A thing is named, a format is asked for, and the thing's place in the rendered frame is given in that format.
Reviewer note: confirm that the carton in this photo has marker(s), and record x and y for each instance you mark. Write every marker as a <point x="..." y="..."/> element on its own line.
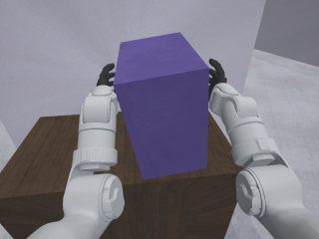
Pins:
<point x="162" y="86"/>

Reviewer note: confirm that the robot right forearm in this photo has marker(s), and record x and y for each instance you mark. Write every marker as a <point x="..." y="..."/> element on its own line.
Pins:
<point x="251" y="145"/>

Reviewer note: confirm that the robot left forearm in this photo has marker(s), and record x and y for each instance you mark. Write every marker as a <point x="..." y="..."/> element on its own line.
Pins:
<point x="97" y="134"/>

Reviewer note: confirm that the left robot upper arm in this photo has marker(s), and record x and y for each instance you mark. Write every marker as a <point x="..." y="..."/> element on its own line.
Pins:
<point x="91" y="202"/>

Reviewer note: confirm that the right robot upper arm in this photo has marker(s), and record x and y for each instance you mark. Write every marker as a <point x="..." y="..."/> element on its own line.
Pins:
<point x="273" y="195"/>

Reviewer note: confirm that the pedestal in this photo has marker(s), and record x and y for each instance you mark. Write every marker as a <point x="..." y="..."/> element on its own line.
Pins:
<point x="196" y="204"/>

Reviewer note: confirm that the robot right hand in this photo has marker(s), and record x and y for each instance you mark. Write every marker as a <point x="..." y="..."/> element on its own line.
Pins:
<point x="218" y="76"/>

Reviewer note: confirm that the robot left hand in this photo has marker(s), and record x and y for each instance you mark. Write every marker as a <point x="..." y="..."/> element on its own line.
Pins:
<point x="105" y="76"/>

